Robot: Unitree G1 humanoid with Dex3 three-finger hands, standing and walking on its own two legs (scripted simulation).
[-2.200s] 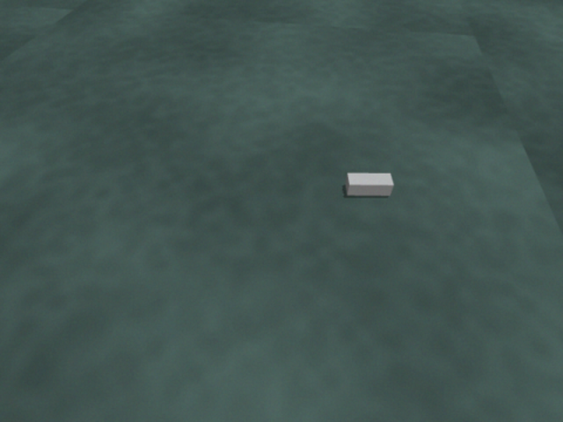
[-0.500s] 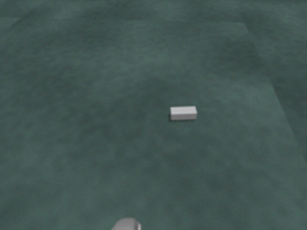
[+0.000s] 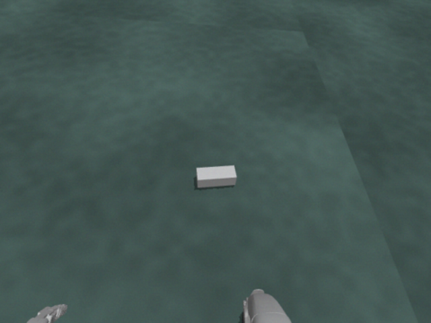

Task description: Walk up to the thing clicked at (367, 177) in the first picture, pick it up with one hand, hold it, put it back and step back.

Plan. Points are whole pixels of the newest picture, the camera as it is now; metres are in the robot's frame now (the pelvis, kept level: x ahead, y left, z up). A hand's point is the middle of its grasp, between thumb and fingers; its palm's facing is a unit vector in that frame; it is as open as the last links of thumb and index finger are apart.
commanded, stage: walk up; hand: left
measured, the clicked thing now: (216, 176) +0.92 -0.07 -0.72
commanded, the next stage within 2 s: none
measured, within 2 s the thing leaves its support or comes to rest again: neither
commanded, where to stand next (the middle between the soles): +0.54 -0.27 m, yaw +5 degrees
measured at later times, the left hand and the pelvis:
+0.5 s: hand (140, 291) +0.21 +0.16 -0.14, palm faces +0.03 -0.94 -0.33, open 7.4 cm; pelvis +0.20 -0.12 +0.00, yaw +1 degrees
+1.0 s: hand (199, 189) +0.46 +0.03 -0.13, palm faces -0.04 -0.91 -0.40, open 7.3 cm; pelvis +0.35 -0.25 -0.02, yaw +0 degrees
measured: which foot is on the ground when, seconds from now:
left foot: down 0.00-0.12, up 0.14-0.50, down 0.52-0.96, up 0.98-1.00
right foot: up 0.00-0.06, down 0.08-0.54, up 0.56-0.92, down 0.94-1.00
